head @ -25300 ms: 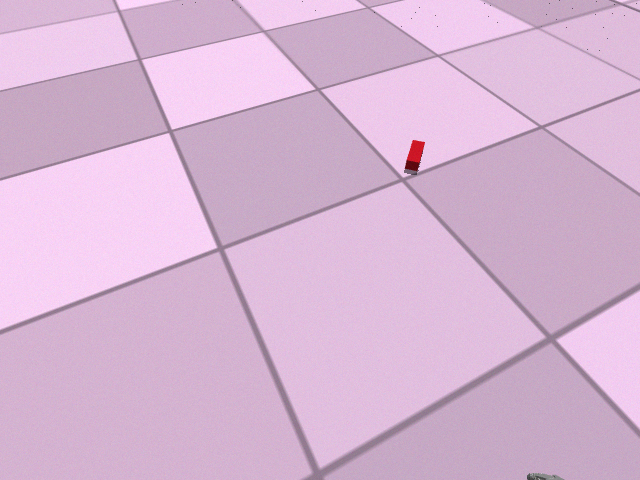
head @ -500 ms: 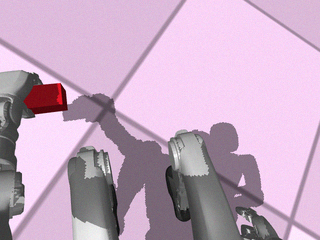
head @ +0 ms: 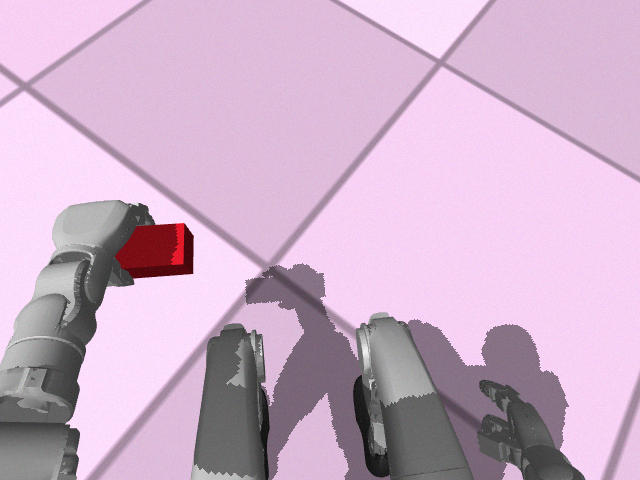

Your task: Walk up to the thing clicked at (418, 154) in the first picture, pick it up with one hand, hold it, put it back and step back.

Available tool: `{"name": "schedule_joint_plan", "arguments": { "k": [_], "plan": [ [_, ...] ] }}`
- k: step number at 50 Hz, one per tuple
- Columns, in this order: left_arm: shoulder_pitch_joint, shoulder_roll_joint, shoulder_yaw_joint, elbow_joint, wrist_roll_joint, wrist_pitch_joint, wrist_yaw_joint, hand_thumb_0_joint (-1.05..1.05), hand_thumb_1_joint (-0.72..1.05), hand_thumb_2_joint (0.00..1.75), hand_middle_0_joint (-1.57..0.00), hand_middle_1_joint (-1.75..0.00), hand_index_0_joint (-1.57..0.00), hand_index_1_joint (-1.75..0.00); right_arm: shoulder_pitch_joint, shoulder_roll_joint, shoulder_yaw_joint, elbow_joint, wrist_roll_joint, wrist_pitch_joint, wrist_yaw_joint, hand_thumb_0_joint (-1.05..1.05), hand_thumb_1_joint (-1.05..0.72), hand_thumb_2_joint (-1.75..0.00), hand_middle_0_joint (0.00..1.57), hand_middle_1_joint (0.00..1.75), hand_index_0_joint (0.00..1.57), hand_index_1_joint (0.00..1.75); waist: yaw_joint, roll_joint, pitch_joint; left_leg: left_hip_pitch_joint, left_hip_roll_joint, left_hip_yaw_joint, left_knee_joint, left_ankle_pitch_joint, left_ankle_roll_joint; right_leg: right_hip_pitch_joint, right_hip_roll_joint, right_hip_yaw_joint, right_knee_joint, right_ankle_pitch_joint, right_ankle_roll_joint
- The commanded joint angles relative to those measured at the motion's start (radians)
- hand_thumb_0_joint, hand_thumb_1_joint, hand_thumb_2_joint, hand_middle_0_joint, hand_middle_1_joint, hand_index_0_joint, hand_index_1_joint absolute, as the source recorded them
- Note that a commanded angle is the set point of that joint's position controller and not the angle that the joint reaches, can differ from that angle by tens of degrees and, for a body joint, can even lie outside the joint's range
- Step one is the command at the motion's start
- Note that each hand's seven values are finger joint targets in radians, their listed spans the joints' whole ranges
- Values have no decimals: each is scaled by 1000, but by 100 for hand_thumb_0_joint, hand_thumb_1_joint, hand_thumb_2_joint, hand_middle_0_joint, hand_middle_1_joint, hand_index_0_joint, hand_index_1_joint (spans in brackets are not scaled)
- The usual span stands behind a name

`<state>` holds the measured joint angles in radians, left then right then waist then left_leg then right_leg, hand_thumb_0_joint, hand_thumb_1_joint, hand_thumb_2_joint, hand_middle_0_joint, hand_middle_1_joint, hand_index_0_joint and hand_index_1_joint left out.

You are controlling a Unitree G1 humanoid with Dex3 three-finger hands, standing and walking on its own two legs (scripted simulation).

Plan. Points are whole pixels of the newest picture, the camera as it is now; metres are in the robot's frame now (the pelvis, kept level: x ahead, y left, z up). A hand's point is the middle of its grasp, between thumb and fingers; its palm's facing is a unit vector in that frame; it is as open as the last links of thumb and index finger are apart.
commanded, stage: lift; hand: left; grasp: from above
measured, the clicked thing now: (130, 253) +0.41 +0.26 -0.11
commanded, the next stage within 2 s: hold in 0.84 s
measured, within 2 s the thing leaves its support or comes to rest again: neither
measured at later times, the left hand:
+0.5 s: hand (59, 234) +0.36 +0.24 +0.09, palm faces -0.43 -0.08 -0.90, open 8.8 cm
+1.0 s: hand (19, 184) +0.37 +0.23 +0.16, palm faces -0.45 -0.08 -0.89, open 8.8 cm
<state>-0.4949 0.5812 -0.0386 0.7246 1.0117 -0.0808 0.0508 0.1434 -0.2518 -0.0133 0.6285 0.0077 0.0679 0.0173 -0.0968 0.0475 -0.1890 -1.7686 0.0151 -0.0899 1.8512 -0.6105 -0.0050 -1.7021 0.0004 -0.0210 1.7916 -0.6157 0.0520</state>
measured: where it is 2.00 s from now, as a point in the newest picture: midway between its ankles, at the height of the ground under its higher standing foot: (315, 449)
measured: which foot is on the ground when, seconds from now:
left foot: down 0.00-1.00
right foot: down 0.00-1.00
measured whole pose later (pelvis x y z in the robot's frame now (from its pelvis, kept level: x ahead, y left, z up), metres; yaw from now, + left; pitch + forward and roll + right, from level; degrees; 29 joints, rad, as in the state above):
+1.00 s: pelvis +0.06 +0.00 +0.23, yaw +1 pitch +9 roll -1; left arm -0.29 0.39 -0.20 0.77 1.00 0.00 0.09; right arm 0.25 -0.24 -0.05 0.72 0.04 0.01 -0.05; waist -0.04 0.03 -0.09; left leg -0.62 0.03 0.01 0.84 -0.37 0.00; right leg -0.61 -0.01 0.04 0.81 -0.36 0.04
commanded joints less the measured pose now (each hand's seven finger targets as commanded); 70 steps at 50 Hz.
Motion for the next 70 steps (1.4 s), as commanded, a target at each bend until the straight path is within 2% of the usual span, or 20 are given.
{"name": "schedule_joint_plan", "arguments": {
  "k": [1, 7, 10, 13, 14, 16, 22, 24, 26, 29, 31, 33, 40, 43, 49, 58, 62, 64, 66, 70],
  "plan": [
    [-226, 233, 78, -237, -20, 27, 34, 0, 78, 61, -107, -56, -110, -53, 98, -177, -70, -73, 9, -22, -32, 0, -89, -90, 20, 30, 20, 30, -2, 115, -538, 564, -10, 44, -406, 37, 36, 405, 32, -43, -354, 111, -64],
    [-151, 165, 41, -304, -42, 54, 20, 0, 78, 64, -109, -57, -111, -55, 80, -157, -67, -69, 23, -36, -58, 0, -90, -90, 20, 30, 20, 30, -6, 82, -441, 690, -3, 41, -547, 47, 29, 538, 34, -28, -489, 122, -63],
    [-110, 147, 37, -261, -40, 51, 28, 0, 78, 62, -110, -54, -111, -53, 68, -153, -60, -56, 27, -52, -73, 0, -90, -90, 20, 30, 20, 30, 6, 75, -349, 747, 4, 18, -641, 6, 22, 573, 34, -25, -546, 94, -62],
    [-139, 127, 18, -250, -25, 44, 40, 0, 77, 59, -107, -56, -110, -53, 75, -146, -62, -46, 27, -71, -83, 0, -90, -90, 20, 30, 20, 30, -2, 75, -335, 824, 5, 22, -694, 49, 18, 638, 34, -14, -611, 124, -63],
    [-125, 140, 28, -234, -18, 42, 49, 0, 75, 58, -106, -56, -109, -53, 74, -146, -62, -42, 28, -75, -85, 0, -90, -90, 20, 30, 20, 30, 15, 61, -324, 844, 2, 25, -717, 57, 19, 665, 34, -12, -634, 124, -65],
    [-129, 94, -5, -222, -15, 38, 59, 0, 72, 58, -104, -55, -106, -53, 85, -141, -64, -33, 28, -86, -86, 0, -90, -90, 20, 30, 20, 30, 7, 62, -311, 888, -1, 37, -745, 91, 16, 714, 34, -2, -686, 144, -66],
    [-116, 74, -9, -160, -5, 51, 97, 0, 68, 56, -101, -55, -104, -52, 103, -134, -70, -11, 28, -101, -84, 0, -90, -90, 20, 30, 20, 30, 26, 34, -289, 1000, -13, 68, -835, 207, 14, 880, 36, 15, -813, 228, -63],
    [-117, 42, -44, -125, 1, 61, 103, 0, 72, 55, -103, -57, -106, -53, 105, -132, -69, -10, 28, -104, -83, 0, -90, -90, 20, 30, 20, 30, 20, 25, -255, 1019, -15, 72, -869, 220, 14, 901, 40, 14, -848, 242, -63],
    [-116, 58, -28, -111, 1, 68, 112, 0, 73, 53, -103, -56, -107, -52, 113, -131, -72, -5, 28, -104, -83, 0, -90, -90, 20, 30, 20, 30, 30, 7, -242, 1039, -20, 80, -893, 244, 16, 950, 38, 25, -892, 259, -59],
    [-147, 29, -63, -99, -4, 77, 110, 0, 73, 53, -105, -54, -108, -50, 112, -132, -72, -9, 29, -107, -81, 0, -90, -90, 20, 30, 20, 30, 27, 3, -226, 1105, -20, 82, -944, 270, 13, 993, 38, 29, -934, 286, -59],
    [-123, 62, -30, -86, -1, 82, 114, 0, 72, 53, -104, -54, -108, -50, 111, -133, -76, -6, 27, -108, -81, 0, -90, -90, 20, 30, 20, 30, 48, 8, -240, 1137, -22, 85, -967, 310, 12, 1046, 35, 29, -955, 321, -56],
    [-130, 48, -43, -100, -8, 82, 112, 0, 75, 52, -105, -56, -109, -51, 109, -128, -73, -12, 28, -106, -80, 0, -90, -90, 20, 30, 20, 30, 51, 5, -234, 1169, -24, 86, -994, 331, 12, 1078, 34, 32, -982, 343, -55],
    [-129, 12, -76, -122, -17, 81, 91, 0, 73, 51, -104, -55, -109, -50, 101, -126, -75, -18, 31, -101, -79, 0, -90, -90, 20, 30, 20, 30, 49, 3, -199, 1260, -23, 91, -1086, 363, 9, 1147, 34, 33, -1058, 371, -57],
    [-104, 30, -59, -117, -14, 81, 89, 0, 72, 52, -104, -54, -108, -50, 97, -131, -79, -24, 34, -99, -80, 0, -90, -90, 20, 30, 20, 30, 56, 3, -186, 1301, -22, 92, -1119, 385, 6, 1166, 36, 31, -1082, 386, -58],
    [-130, 20, -71, -145, -14, 81, 84, 0, 76, 51, -105, -52, -110, -48, 87, -133, -78, -24, 35, -94, -80, 0, -90, -90, 20, 30, 20, 30, 54, -3, -164, 1356, -23, 101, -1164, 412, 6, 1209, 34, 32, -1130, 410, -57],
    [-95, 1, -92, -182, -17, 77, 32, 0, 75, 55, -106, -53, -110, -50, 70, -132, -76, -45, 42, -82, -76, 0, -90, -90, 20, 30, 20, 30, 66, -10, -163, 1430, -23, 104, -1211, 509, 4, 1278, 38, 31, -1164, 486, -60],
    [-76, 21, -77, -203, -18, 78, 20, 0, 76, 55, -106, -54, -110, -50, 54, -132, -74, -52, 44, -74, -76, 0, -90, -90, 20, 30, 20, 30, 77, -22, -135, 1431, -27, 112, -1228, 515, 6, 1311, 38, 31, -1186, 494, -57],
    [-73, 4, -95, -202, -9, 81, 11, 0, 77, 55, -108, -52, -111, -49, 47, -130, -72, -56, 46, -73, -75, 0, -90, -90, 20, 30, 20, 30, 74, -23, -126, 1437, -26, 109, -1236, 518, 5, 1302, 38, 33, -1189, 495, -58],
    [-71, 28, -70, -219, -7, 80, 8, 0, 78, 53, -107, -52, -111, -48, 51, -137, -78, -58, 45, -69, -75, 0, -90, -90, 20, 30, 20, 30, 79, -22, -147, 1459, -24, 110, -1239, 546, 5, 1319, 40, 30, -1189, 513, -58],
    [-75, 13, -84, -254, -14, 78, -4, 0, 77, 54, -106, -53, -110, -49, 37, -136, -76, -67, 46, -64, -74, 0, -90, -90, 20, 30, 20, 30, 76, -9, -145, 1485, -23, 112, -1248, 572, 5, 1333, 39, 29, -1196, 536, -56]
  ]
}}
